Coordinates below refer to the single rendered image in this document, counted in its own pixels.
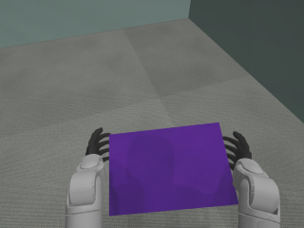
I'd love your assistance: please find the robot left forearm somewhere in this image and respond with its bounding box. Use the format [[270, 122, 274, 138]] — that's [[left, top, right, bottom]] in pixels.
[[65, 154, 107, 228]]

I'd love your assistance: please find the right robot hand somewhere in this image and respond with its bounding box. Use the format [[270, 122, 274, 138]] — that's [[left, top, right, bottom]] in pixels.
[[222, 131, 252, 171]]

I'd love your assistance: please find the carton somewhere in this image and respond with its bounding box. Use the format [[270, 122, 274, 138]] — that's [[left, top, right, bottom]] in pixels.
[[109, 123, 238, 217]]

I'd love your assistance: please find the left robot hand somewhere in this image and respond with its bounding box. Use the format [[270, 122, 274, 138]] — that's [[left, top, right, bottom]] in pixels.
[[85, 127, 111, 162]]

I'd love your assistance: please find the robot right forearm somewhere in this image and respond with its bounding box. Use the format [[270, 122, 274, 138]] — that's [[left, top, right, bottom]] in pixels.
[[232, 158, 281, 228]]

